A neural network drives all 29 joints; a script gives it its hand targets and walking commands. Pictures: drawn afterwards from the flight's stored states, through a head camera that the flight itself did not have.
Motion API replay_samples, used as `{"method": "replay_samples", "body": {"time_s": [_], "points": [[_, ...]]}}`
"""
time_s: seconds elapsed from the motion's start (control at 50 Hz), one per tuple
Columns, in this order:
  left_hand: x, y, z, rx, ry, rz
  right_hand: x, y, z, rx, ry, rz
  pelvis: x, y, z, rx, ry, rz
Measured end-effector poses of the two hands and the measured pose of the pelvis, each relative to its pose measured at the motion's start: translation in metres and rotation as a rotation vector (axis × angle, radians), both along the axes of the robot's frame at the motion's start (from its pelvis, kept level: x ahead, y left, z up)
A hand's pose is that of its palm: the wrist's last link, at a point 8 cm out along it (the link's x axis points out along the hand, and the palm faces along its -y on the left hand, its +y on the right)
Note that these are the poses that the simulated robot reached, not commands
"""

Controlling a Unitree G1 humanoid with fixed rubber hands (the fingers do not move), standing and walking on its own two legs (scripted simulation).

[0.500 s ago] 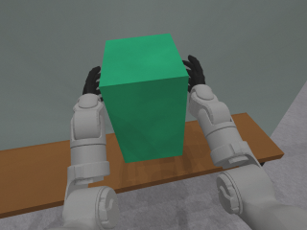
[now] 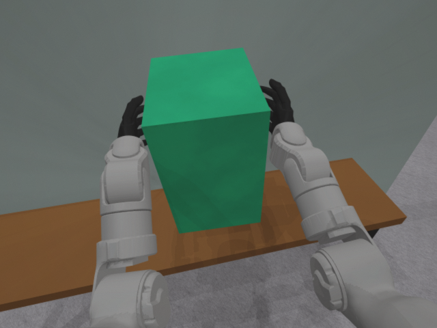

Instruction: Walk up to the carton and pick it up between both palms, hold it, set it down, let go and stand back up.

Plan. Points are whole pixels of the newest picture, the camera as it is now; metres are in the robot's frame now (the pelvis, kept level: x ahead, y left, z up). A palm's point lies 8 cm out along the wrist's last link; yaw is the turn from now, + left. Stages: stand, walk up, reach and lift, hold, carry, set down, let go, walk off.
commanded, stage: hold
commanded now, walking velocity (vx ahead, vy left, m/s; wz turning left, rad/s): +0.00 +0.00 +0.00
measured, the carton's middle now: (209, 145) +0.40 +0.00 +0.17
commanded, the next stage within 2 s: none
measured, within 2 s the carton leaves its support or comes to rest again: neither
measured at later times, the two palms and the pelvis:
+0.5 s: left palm (128, 142) +0.36 +0.14 +0.21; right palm (279, 123) +0.37 -0.12 +0.22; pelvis +0.00 +0.00 +0.00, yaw +0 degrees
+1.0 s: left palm (131, 142) +0.36 +0.14 +0.21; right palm (282, 124) +0.37 -0.12 +0.22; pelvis +0.00 +0.00 +0.00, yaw +0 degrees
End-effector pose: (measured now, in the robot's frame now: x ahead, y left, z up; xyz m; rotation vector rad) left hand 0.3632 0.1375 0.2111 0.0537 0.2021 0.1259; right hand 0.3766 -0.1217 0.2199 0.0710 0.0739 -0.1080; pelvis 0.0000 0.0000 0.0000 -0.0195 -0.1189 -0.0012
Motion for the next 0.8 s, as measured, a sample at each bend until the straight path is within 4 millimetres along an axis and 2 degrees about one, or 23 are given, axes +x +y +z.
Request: {"method": "replay_samples", "body": {"time_s": [0.1, 0.34, 0.5, 0.8], "points": [[0.001, 0.001, 0.005, 0.003, -0.016, -0.002, 0.001, 0.001, 0.008, -0.006, -0.015, 0.001, 0.001, -0.001, 0.0, -0.001, -0.005, 0.002], [-0.001, 0.006, -0.008, -0.013, 0.012, 0.004, 0.002, 0.006, 0.0, -0.021, 0.013, 0.004, 0.003, -0.001, 0.0, -0.003, -0.009, 0.006], [-0.002, 0.004, -0.001, 0.001, -0.012, -0.001, -0.002, 0.004, 0.003, 0.002, -0.012, -0.002, 0.002, 0.001, 0.0, -0.005, -0.006, 0.005], [0.002, -0.001, -0.001, -0.004, 0.006, -0.007, 0.0, -0.002, 0.001, -0.01, 0.003, -0.012, 0.002, 0.0, 0.0, -0.001, -0.008, -0.001]]}}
